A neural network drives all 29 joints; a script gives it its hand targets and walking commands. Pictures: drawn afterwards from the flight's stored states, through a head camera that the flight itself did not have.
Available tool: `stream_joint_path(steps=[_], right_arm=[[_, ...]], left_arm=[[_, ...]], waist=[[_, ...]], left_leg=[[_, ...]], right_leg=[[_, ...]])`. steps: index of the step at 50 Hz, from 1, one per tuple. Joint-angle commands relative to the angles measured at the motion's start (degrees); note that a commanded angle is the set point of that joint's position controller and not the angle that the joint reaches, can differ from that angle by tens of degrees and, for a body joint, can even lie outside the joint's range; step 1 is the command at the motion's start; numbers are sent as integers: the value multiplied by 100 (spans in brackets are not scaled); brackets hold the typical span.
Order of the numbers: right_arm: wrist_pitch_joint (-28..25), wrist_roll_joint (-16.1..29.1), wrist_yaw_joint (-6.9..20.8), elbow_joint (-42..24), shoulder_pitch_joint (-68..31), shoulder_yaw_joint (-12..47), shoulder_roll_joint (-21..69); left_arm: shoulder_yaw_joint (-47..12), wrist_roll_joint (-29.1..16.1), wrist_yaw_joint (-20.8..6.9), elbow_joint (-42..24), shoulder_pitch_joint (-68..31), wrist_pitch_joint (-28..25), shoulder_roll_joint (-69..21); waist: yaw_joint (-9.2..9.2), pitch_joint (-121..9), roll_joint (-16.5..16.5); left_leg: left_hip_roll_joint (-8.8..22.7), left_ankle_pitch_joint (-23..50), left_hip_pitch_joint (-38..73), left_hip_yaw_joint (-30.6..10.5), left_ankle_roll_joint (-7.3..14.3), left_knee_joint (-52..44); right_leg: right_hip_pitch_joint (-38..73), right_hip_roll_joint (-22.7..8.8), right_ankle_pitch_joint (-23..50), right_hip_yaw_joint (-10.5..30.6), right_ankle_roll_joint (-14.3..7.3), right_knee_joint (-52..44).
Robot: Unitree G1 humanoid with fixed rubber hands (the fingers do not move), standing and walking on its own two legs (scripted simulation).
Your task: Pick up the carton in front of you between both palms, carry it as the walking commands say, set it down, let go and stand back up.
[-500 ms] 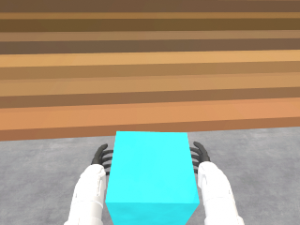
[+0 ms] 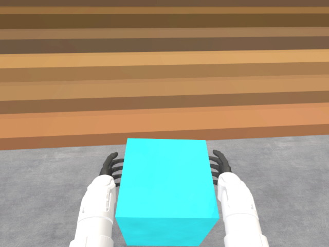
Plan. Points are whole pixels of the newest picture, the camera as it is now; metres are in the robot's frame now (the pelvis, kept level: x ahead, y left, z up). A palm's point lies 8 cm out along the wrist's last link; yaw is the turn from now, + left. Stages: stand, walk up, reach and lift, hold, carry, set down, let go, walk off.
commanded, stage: reach and lift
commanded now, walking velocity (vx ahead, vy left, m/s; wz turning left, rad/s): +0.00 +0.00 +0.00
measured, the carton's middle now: (164, 194) +0.29 +0.00 -0.05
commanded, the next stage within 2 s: hold in 0.38 s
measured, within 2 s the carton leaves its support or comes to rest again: neither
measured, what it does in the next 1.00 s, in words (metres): stands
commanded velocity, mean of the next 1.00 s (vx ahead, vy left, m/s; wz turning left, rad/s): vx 0.00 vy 0.00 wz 0.00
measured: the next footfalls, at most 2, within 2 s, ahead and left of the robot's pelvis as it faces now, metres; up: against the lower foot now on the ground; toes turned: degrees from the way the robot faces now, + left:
right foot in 1.56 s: +0.16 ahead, -0.10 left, +0.00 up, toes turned -8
left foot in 1.88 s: +0.48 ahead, +0.10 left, +0.00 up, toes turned +10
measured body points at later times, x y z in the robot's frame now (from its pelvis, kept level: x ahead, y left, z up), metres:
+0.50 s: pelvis +0.01 +0.00 +0.00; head -0.03 +0.00 +0.45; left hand +0.30 +0.15 +0.04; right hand +0.30 -0.15 +0.04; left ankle +0.01 +0.13 -0.74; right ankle +0.02 -0.13 -0.74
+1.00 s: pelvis -0.01 +0.00 +0.00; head -0.05 +0.00 +0.45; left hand +0.30 +0.15 +0.04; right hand +0.30 -0.15 +0.04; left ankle +0.01 +0.13 -0.74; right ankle +0.02 -0.13 -0.74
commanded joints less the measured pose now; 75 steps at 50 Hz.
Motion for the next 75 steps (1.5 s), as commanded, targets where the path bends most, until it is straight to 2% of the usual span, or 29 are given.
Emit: stream_joint_path(steps=[1,9,18,24,31,40,46,53,54,56,57,58,60,61,63,64,65,66,67,68,70,71,72,73,74,75], right_arm=[[-92,1476,1486,-107,-2776,3340,5613],[22,1552,1464,-414,-2468,3456,5551],[134,1589,1467,-574,-2443,3500,5518],[355,1834,1424,-1140,-2405,3905,5542],[569,1581,1433,-727,-2499,3430,5291],[479,1647,1499,-654,-3068,3501,5510],[478,1596,1495,-528,-3079,3428,5493],[487,1602,1495,-559,-2965,3424,5495],[497,1633,1479,-689,-3030,3407,5403],[531,1714,1427,-894,-3005,3534,5390],[573,1800,1392,-1089,-3073,3670,5402],[628,1880,1350,-1281,-3150,3798,5375],[802,2062,1250,-1652,-3100,4094,5301],[924,2152,1204,-1844,-3048,4231,5243],[1256,2353,1107,-2246,-2996,4518,5077],[1449,2449,1062,-2418,-2988,4612,4969],[1646,2550,1030,-2550,-3032,4675,4880],[1848,2679,1013,-2646,-3056,4750,4840],[2033,2863,1013,-2758,-3096,4853,4836],[2192,3052,1020,-2842,-3065,4959,4887],[2439,3299,1015,-3022,-2880,5074,5051],[2557,3343,999,-3072,-2690,5054,5072],[2653,3313,965,-3126,-2407,4989,5004],[2748,3245,919,-3192,-2137,4930,5031],[2830,3185,869,-3403,-2064,4890,5030],[2907,3164,820,-3713,-2192,4928,5036]], left_arm=[[-3320,-1535,-1463,-394,-3139,-206,-5558],[-3459,-1626,-1431,-713,-2848,-85,-5499],[-3497,-1663,-1431,-882,-2820,29,-5441],[-3899,-1915,-1401,-1462,-2820,241,-5422],[-3417,-1630,-1421,-1030,-2878,462,-5173],[-3502,-1716,-1487,-981,-3481,360,-5394],[-3428,-1662,-1483,-853,-3494,359,-5378],[-3407,-1658,-1478,-888,-3359,373,-5389],[-3443,-1729,-1459,-1025,-3450,406,-5312],[-3580,-1806,-1415,-1229,-3433,436,-5303],[-3709,-1892,-1385,-1435,-3510,473,-5314],[-3842,-1973,-1351,-1626,-3580,527,-5308],[-4155,-2206,-1281,-1973,-3558,697,-5261],[-4313,-2338,-1250,-2149,-3564,815,-5225],[-4533,-2602,-1187,-2486,-3567,1138,-5073],[-4605,-2712,-1150,-2615,-3541,1333,-5000],[-4616,-2789,-1110,-2672,-3442,1529,-4898],[-4612,-2828,-1056,-2702,-3301,1713,-4755],[-4606,-2823,-998,-2773,-3149,1871,-4667],[-4640,-2848,-937,-2964,-3050,2033,-4643],[-4801,-3048,-883,-3446,-3053,2342,-4694],[-4887,-3169,-876,-3630,-3034,2481,-4750],[-4935,-3280,-887,-3817,-3046,2624,-4799],[-4973,-3373,-919,-3938,-3040,2746,-4851],[-5000,-3480,-964,-4047,-3041,2839,-4956],[-5009,-3554,-1007,-4098,-3053,2905,-5027]], waist=[[5,-1683,6],[-3,-1651,16],[9,-1518,14],[-12,-1765,2],[8,-891,-8],[-1,-1282,11],[-2,-1247,7],[3,-1305,4],[30,-1292,120],[29,-1366,162],[25,-1266,167],[21,-1225,250],[26,-1533,394],[13,-1732,438],[-3,-1788,299],[21,-1668,6],[68,-1553,-542],[113,-1459,-1145],[115,-1252,-1335],[104,-1254,-1148],[86,-1760,-579],[30,-1877,-105],[-71,-2059,878],[-124,-2006,1595],[-151,-1665,1702],[-190,-1477,1232]], left_leg=[[-327,1114,446,428,-28,-388],[-339,1486,626,397,-56,-450],[-341,1426,662,389,-56,-510],[-343,1753,899,354,-60,-567],[-307,597,546,440,-9,-747],[-290,470,557,449,-3,-626],[-280,418,540,457,-4,-640],[-287,706,634,455,-11,-640],[688,95,-58,196,118,-208],[648,-2175,-430,-102,210,-507],[652,-2820,-607,-150,258,-564],[729,-2811,-654,-196,304,-553],[880,-2217,-535,-199,396,-486],[933,-2050,-433,-193,449,-404],[914,-2242,-596,-59,462,-169],[791,-2236,-978,176,383,202],[585,-1911,-1463,596,248,802],[349,-1381,-1947,1107,98,1469],[334,-1372,-2230,1287,78,1140],[355,-1218,-1929,1377,84,646],[337,-796,-800,1396,110,188],[549,-504,24,1038,212,47],[1090,625,1166,213,524,89],[1718,2129,2009,-631,861,-57],[2041,3039,2406,-1150,1192,-216],[2157,3404,2515,-1097,1287,-149]], right_leg=[[651,329,1188,-450,18,-332],[796,351,1536,-422,35,-401],[839,360,1466,-415,42,-460],[1098,350,1856,-380,66,-528],[770,309,686,-441,20,-694],[797,297,551,-459,10,-586],[779,288,487,-465,6,-589],[850,296,779,-465,4,-593],[200,-643,-1,-279,-77,-45],[-254,-517,-2015,-170,-140,-195],[-500,-470,-2552,-209,-167,-150],[-635,-460,-2430,-315,-165,7],[-614,-417,-1545,-659,-144,410],[-599,-426,-1327,-756,-140,507],[-610,-570,-1689,-636,-195,254],[-466,-821,-1993,-309,-281,-40],[-166,-1166,-2247,201,-439,-460],[232,-1554,-2116,839,-660,-824],[406,-1761,-1483,1145,-879,-813],[322,-1743,-764,960,-924,-593],[124,-1283,345,-208,-647,285],[-423,-934,954,-880,-420,1071],[-1482,-667,1152,-1386,-126,2099],[-2663,-473,-183,-1711,66,2540],[-3581,-292,-1949,-1677,78,2342],[-3800,-346,-2410,-1597,7,1856]])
